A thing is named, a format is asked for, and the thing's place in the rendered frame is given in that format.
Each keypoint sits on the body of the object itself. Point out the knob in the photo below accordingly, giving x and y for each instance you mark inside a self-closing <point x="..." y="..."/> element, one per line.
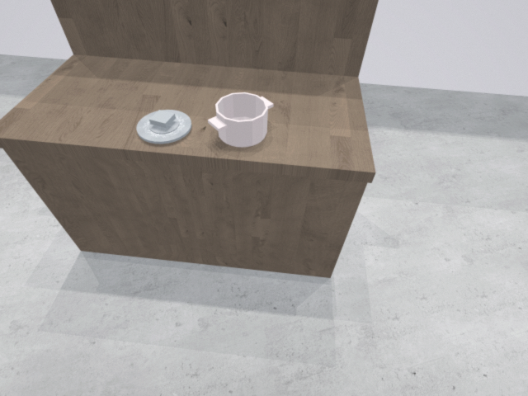
<point x="162" y="118"/>

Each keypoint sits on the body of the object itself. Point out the pot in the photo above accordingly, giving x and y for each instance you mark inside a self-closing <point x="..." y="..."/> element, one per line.
<point x="241" y="119"/>

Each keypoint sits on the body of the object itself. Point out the lid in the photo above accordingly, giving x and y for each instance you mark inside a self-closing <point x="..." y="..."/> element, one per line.
<point x="178" y="129"/>

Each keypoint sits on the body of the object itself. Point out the table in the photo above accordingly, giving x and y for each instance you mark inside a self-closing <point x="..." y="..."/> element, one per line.
<point x="284" y="205"/>

